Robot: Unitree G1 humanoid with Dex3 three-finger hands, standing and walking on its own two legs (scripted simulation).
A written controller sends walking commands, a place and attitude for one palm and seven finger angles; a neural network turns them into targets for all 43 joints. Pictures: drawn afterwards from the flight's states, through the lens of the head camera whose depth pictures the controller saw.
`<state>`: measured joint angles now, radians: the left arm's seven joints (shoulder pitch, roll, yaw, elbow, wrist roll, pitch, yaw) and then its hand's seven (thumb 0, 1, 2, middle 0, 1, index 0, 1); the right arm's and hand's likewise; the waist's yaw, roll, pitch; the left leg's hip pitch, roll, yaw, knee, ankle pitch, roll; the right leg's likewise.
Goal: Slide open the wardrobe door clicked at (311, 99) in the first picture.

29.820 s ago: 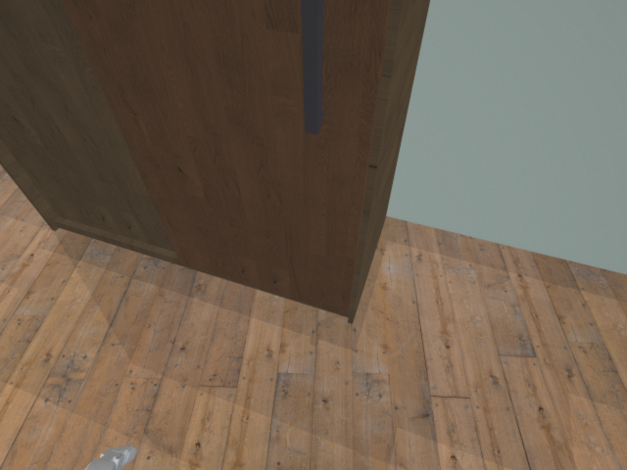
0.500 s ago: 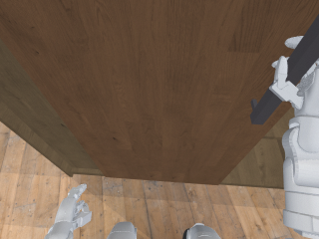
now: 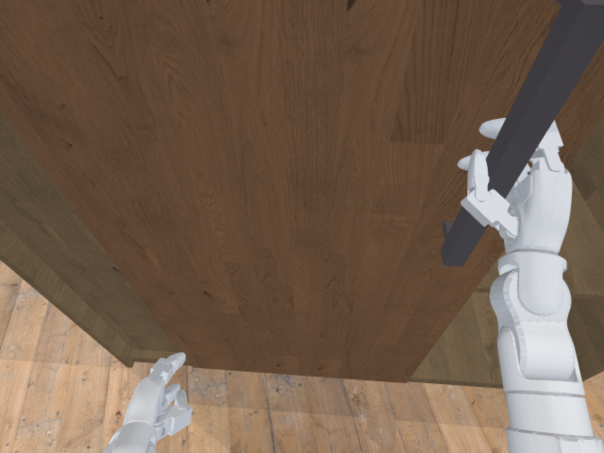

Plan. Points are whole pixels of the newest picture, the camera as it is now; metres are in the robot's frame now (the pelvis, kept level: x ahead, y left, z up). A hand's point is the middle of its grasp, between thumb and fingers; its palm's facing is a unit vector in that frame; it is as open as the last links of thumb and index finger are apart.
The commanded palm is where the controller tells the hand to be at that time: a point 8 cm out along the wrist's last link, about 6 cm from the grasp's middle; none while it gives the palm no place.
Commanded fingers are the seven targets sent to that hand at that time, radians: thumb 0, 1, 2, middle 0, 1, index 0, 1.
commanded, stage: stop walking and hold the door there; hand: right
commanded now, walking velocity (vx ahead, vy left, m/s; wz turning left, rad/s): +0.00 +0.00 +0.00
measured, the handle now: (494, 157) +0.39 -0.19 +0.21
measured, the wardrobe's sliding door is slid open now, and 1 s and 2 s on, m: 0.43 0.43 0.43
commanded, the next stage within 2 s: loosen the grip on the handle in 0.18 s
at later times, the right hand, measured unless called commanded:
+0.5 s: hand (481, 187) +0.35 -0.17 +0.20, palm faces +0.20 +0.98 -0.02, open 8.2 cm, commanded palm +0.31 -0.21 +0.19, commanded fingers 0.00 0.55 -0.20 0.42 1.37 0.42 1.37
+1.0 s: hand (475, 193) +0.35 -0.16 +0.20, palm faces +0.22 +0.97 -0.06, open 14.8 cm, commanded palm +0.31 -0.21 +0.20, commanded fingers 0.00 0.55 -0.20 0.25 1.15 0.25 1.15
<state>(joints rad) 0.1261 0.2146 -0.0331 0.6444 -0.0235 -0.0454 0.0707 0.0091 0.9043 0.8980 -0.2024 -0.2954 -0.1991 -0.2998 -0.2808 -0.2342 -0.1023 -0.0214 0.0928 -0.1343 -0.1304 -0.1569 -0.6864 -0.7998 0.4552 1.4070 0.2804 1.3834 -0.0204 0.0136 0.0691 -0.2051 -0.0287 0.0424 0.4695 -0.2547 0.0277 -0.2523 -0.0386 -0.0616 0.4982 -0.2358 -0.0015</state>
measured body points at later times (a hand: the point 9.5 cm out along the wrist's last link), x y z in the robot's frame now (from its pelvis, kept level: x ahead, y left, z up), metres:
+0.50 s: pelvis -0.01 +0.00 +0.00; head -0.01 +0.00 +0.45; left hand +0.14 +0.22 -0.10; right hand +0.33 -0.22 +0.20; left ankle +0.00 +0.10 -0.74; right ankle +0.02 -0.12 -0.74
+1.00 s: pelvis +0.02 +0.01 +0.00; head +0.01 +0.03 +0.45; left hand +0.18 +0.25 -0.10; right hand +0.33 -0.21 +0.20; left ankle +0.00 +0.10 -0.74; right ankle +0.02 -0.12 -0.74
